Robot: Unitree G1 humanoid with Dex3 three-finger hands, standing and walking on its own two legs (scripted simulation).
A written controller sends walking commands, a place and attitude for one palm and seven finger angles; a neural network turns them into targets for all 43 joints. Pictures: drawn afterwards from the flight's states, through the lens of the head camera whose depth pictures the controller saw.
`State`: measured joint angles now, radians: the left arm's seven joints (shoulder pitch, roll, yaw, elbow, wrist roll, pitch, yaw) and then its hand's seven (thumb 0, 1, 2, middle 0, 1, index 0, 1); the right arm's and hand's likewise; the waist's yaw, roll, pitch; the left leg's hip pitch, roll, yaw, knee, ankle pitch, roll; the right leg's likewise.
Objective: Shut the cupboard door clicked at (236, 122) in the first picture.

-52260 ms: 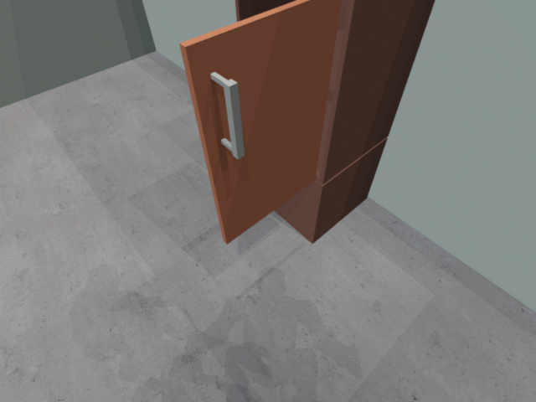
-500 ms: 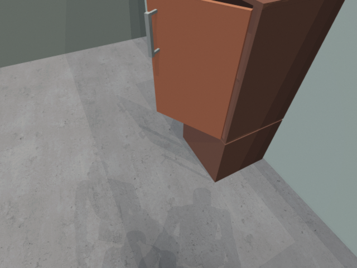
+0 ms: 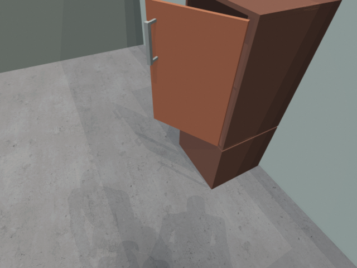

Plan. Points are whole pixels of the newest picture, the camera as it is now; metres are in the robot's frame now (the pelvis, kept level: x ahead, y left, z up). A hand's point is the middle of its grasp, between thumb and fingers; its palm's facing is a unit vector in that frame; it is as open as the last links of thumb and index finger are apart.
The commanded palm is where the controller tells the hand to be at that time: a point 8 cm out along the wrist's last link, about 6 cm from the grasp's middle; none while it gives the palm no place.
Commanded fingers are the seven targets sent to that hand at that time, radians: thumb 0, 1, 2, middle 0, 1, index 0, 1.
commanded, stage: look to check the result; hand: left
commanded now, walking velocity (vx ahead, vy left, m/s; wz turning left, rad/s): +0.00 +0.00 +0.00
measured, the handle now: (151, 42) +0.89 +0.15 +0.10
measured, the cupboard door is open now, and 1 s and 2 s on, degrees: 31 31 31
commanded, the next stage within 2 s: walk to a spot facing it in 0.56 s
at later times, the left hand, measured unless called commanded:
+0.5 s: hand out of the picture -0.02 +0.19 -0.17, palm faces +0.02 -0.98 -0.20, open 7.4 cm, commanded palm none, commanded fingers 0.00 0.90 0.90 -0.20 -0.30 -0.20 -0.30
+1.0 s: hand out of the picture +0.03 +0.21 -0.19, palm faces +0.17 -0.96 -0.24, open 7.4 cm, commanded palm none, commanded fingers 0.00 0.90 0.90 -0.20 -0.30 -0.20 -0.30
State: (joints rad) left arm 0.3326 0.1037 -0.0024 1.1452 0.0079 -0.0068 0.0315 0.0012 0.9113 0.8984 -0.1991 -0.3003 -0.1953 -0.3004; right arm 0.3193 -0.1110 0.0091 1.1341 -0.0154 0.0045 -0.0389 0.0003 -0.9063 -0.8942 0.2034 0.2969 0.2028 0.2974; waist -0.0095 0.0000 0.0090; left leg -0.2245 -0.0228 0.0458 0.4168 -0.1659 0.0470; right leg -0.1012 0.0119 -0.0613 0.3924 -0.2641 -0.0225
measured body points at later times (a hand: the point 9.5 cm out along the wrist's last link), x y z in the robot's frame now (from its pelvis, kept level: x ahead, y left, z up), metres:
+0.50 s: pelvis +0.00 +0.01 +0.00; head +0.01 +0.01 +0.45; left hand -0.02 +0.24 -0.16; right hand +0.00 -0.23 -0.16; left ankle +0.04 +0.09 -0.74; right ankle -0.03 -0.10 -0.74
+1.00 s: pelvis +0.00 +0.00 -0.02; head +0.03 +0.02 +0.43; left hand +0.02 +0.26 -0.17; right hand +0.05 -0.23 -0.17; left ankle +0.02 +0.09 -0.72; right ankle -0.03 -0.10 -0.74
